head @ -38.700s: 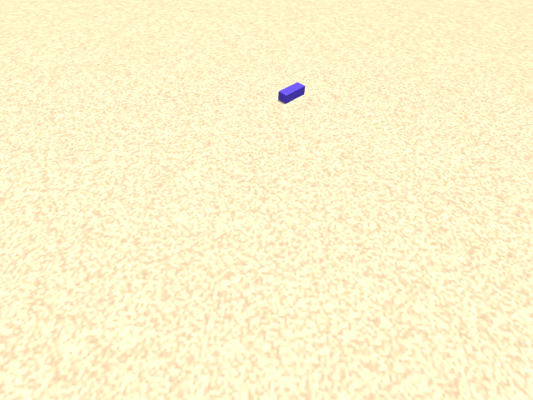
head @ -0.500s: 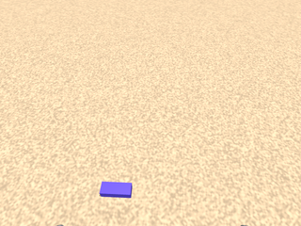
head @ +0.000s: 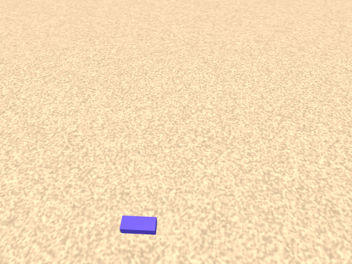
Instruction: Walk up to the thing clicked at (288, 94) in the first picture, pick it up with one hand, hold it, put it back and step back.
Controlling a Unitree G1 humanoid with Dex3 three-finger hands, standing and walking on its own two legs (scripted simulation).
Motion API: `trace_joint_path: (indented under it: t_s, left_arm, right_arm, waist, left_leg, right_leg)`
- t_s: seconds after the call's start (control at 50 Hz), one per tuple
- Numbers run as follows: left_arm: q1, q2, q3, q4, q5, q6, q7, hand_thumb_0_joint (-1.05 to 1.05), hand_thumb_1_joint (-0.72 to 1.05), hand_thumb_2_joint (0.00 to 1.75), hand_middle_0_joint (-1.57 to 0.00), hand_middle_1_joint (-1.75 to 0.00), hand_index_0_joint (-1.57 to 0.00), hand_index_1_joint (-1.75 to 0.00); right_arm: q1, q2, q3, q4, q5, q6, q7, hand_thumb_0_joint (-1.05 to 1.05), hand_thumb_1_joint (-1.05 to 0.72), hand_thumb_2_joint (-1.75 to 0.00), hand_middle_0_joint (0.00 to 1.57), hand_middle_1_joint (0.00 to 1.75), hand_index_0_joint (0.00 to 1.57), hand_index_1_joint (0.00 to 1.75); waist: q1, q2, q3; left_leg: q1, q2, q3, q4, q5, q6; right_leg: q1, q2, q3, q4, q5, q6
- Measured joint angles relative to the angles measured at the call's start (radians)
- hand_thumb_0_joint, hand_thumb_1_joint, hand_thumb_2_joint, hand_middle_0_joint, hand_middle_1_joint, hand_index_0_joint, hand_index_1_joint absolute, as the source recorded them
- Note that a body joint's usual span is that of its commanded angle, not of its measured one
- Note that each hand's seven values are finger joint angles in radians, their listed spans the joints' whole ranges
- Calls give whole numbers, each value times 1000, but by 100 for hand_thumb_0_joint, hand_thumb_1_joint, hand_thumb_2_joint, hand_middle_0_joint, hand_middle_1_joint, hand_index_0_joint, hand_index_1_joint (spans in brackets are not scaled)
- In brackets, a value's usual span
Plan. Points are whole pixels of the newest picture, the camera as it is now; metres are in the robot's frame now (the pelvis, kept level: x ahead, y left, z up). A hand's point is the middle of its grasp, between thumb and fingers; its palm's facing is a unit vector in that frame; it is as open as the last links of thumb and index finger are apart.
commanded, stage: stand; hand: left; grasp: from above
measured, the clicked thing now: (139, 225) +0.45 +0.22 -0.75
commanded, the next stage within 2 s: step back in 1.62 s
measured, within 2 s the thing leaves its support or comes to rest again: neither
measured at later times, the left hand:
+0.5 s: hand out of the picture +0.07 +0.22 -0.16, palm faces +0.03 -0.94 -0.33, open 7.4 cm
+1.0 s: hand out of the picture +0.10 +0.22 -0.15, palm faces +0.03 -0.94 -0.34, open 7.4 cm
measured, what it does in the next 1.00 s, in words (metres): stands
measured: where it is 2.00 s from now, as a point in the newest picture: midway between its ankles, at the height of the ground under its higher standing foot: outside the picture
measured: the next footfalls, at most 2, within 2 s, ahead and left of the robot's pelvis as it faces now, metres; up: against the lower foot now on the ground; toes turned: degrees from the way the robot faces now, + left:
left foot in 1.94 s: +0.01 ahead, +0.13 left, +0.00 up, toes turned -2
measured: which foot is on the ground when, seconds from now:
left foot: down 0.00-1.00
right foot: down 0.00-1.00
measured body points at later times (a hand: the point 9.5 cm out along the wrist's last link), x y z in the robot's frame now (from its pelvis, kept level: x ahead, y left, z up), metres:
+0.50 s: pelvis +0.01 -0.02 +0.00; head +0.01 -0.03 +0.45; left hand +0.07 +0.27 -0.13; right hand +0.08 -0.31 -0.14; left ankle +0.03 +0.10 -0.74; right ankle +0.02 -0.13 -0.74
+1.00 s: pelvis +0.03 -0.02 +0.00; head +0.03 -0.03 +0.45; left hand +0.10 +0.27 -0.13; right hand +0.10 -0.32 -0.13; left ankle +0.03 +0.10 -0.74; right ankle +0.02 -0.13 -0.74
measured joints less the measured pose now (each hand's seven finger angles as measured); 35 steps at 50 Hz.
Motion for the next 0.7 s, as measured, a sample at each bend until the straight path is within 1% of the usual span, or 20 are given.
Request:
trace_joint_path:
  t_s: [0.22, 0.44, 0.7]
  left_arm:
    - [-10, 7, -3, 26, -5, -4, -6, 0, 91, 90, -21, -30, -21, -30]
    - [-45, 3, -6, 27, -11, -10, -10, 0, 91, 90, -21, -30, -21, -30]
    - [-79, 8, -2, 24, -16, -16, -11, 0, 91, 90, -21, -30, -21, -30]
  right_arm:
    - [-3, -17, 5, 20, 3, 0, 4, 1, -91, -90, 20, 30, 20, 30]
    - [-21, -22, 17, 29, 6, -4, 4, 1, -91, -90, 20, 30, 21, 30]
    - [-37, -31, 22, 33, 8, -9, 0, 1, -91, -90, 20, 30, 21, 30]
  waist:
    - [-5, 7, 6]
    - [-10, 9, 4]
    - [-13, 6, 1]
  left_leg:
    - [1, 12, -7, -18, 6, -12]
    - [14, 25, -13, -37, 3, -24]
    - [30, 35, -15, -57, -2, -32]
  right_leg:
    - [0, 12, -7, -14, 3, -13]
    - [14, 24, -12, -36, 3, -25]
    - [34, 34, -13, -65, 3, -31]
